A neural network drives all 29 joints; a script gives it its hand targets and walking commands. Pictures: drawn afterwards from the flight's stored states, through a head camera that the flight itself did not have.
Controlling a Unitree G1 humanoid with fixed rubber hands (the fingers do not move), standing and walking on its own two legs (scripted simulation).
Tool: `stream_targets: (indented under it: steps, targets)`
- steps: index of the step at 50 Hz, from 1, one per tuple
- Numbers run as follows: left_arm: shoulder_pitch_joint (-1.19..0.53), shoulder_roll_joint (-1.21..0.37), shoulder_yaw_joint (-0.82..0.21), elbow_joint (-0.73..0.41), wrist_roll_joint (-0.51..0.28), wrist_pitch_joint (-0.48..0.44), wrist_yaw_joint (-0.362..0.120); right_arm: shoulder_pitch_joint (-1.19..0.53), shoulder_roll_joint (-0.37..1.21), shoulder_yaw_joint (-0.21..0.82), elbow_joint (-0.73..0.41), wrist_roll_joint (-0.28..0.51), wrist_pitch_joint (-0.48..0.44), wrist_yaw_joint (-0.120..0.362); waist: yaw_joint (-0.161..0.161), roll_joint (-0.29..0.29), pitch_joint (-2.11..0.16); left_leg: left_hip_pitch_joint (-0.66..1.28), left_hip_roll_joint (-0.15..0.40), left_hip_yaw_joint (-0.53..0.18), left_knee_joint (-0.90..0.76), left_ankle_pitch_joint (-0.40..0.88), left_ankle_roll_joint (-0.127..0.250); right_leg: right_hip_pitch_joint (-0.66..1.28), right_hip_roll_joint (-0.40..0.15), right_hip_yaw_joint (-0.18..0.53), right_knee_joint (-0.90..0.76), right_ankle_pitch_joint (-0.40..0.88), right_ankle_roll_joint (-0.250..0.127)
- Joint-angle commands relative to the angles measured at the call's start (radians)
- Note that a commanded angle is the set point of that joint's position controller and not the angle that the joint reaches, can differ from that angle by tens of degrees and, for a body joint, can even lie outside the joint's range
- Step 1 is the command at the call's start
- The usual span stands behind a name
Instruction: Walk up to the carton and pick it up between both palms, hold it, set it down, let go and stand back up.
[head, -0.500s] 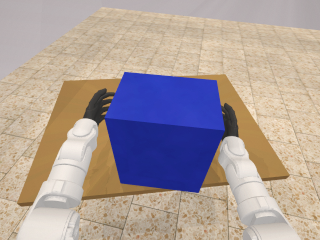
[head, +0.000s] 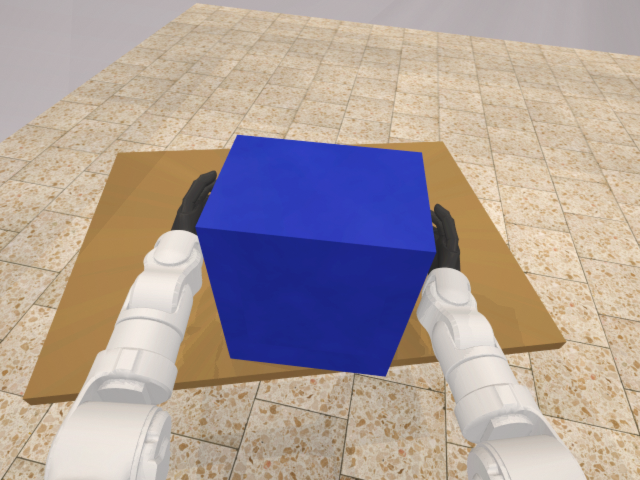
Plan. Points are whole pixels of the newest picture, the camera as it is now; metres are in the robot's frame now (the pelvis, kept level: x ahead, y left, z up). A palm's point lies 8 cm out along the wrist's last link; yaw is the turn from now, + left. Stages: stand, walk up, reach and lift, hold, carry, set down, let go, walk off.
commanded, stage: reach and lift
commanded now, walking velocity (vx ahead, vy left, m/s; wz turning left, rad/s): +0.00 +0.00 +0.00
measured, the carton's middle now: (317, 265) +0.38 -0.05 +0.06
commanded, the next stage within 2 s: none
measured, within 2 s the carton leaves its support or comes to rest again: leaves its support in 0.96 s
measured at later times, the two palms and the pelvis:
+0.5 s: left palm (190, 229) +0.42 +0.11 +0.11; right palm (440, 264) +0.34 -0.21 +0.09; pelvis +0.00 +0.00 +0.00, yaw +1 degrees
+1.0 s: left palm (189, 232) +0.40 +0.10 +0.13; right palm (446, 271) +0.32 -0.21 +0.09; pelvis +0.02 +0.00 +0.00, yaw +3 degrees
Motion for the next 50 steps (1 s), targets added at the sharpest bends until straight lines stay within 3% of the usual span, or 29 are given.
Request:
stream_targets:
  steps: [1, 7, 13, 16, 19, 27, 33, 38, 41, 43, 47, 49, 50]
  targets:
    - [-0.429, -0.001, -0.034, -0.122, -0.004, -0.039, -0.016, -0.401, 0.023, 0.032, -0.148, -0.008, -0.031, 0.002, -0.010, 0.050, -0.375, 0.064, -0.022, 0.010, -0.055, 0.162, -0.032, 0.138, 0.035, -0.077, 0.004, 0.221, 0.018]
    - [-0.409, -0.016, -0.027, -0.096, 0.012, -0.047, -0.020, -0.394, 0.060, 0.033, -0.143, -0.027, -0.038, -0.005, -0.003, 0.039, -0.358, 0.033, -0.021, 0.014, -0.069, 0.103, -0.015, 0.144, 0.029, -0.078, 0.003, 0.179, 0.022]
    - [-0.385, -0.044, -0.011, -0.107, 0.040, -0.058, -0.033, -0.377, 0.090, 0.061, -0.117, -0.033, -0.054, -0.011, -0.001, 0.037, -0.368, 0.054, -0.029, 0.014, -0.057, 0.172, -0.018, 0.163, 0.027, -0.077, 0.005, 0.244, 0.027]
    - [-0.393, -0.083, -0.027, -0.132, 0.047, -0.062, -0.039, -0.382, 0.109, 0.059, -0.115, -0.031, -0.067, -0.006, -0.009, 0.053, -0.373, 0.081, -0.024, 0.008, -0.054, 0.202, -0.029, 0.143, 0.032, -0.090, -0.004, 0.229, 0.023]
    - [-0.403, -0.085, -0.025, -0.108, 0.051, -0.062, -0.046, -0.387, 0.118, 0.062, -0.104, -0.042, -0.067, -0.003, -0.014, 0.032, -0.351, 0.073, -0.026, 0.011, -0.058, 0.174, -0.018, 0.137, 0.029, -0.090, -0.014, 0.203, 0.025]
    - [-0.378, -0.139, -0.018, -0.127, 0.095, -0.082, -0.057, -0.372, 0.141, 0.059, -0.097, -0.067, -0.102, 0.017, -0.009, 0.063, -0.341, 0.103, -0.024, 0.009, -0.058, 0.218, -0.031, 0.129, 0.030, -0.098, -0.022, 0.195, 0.016]
    - [-0.347, -0.195, 0.003, -0.132, 0.143, -0.079, -0.080, -0.341, 0.198, 0.072, -0.073, -0.098, -0.120, 0.027, -0.008, 0.039, -0.291, 0.118, -0.030, 0.013, -0.067, 0.251, -0.023, 0.167, 0.026, -0.101, -0.031, 0.223, 0.025]
    - [-0.359, -0.312, 0.016, -0.155, 0.216, -0.102, -0.127, -0.343, 0.310, 0.073, -0.105, -0.178, -0.164, 0.077, -0.007, 0.030, -0.316, 0.152, -0.034, 0.021, -0.078, 0.270, -0.025, 0.204, 0.020, -0.115, -0.044, 0.212, 0.024]
    - [-0.390, -0.597, -0.054, -0.138, 0.286, -0.113, -0.212, -0.404, 0.578, 0.171, -0.132, -0.257, -0.212, 0.166, -0.006, 0.033, -0.347, 0.180, -0.043, 0.022, -0.089, 0.314, -0.036, 0.270, 0.024, -0.132, -0.054, 0.261, 0.020]
    - [-0.399, -0.686, -0.097, -0.146, 0.307, -0.118, -0.240, -0.440, 0.589, 0.223, -0.154, -0.266, -0.243, 0.212, -0.021, 0.058, -0.407, 0.178, -0.043, 0.017, -0.087, 0.373, -0.062, 0.312, 0.035, -0.136, -0.048, 0.314, 0.006]
    - [-0.314, -0.728, -0.158, -0.252, 0.350, -0.127, -0.234, -0.392, 0.548, 0.289, -0.132, -0.270, -0.352, 0.222, -0.037, 0.081, -0.404, 0.236, -0.034, 0.013, -0.055, 0.589, -0.104, 0.373, 0.053, -0.164, -0.047, 0.465, -0.001]
    - [-0.272, -0.730, -0.189, -0.284, 0.363, -0.129, -0.229, -0.363, 0.514, 0.298, -0.095, -0.268, -0.396, 0.218, -0.051, 0.087, -0.355, 0.237, -0.027, 0.005, -0.057, 0.632, -0.116, 0.385, 0.053, -0.175, -0.051, 0.505, -0.004]
    - [-0.296, -0.724, -0.206, -0.320, 0.349, -0.133, -0.230, -0.411, 0.496, 0.299, -0.144, -0.271, -0.427, 0.213, -0.046, 0.070, -0.397, 0.217, -0.026, 0.009, -0.057, 0.642, -0.117, 0.395, 0.049, -0.181, -0.049, 0.511, -0.003]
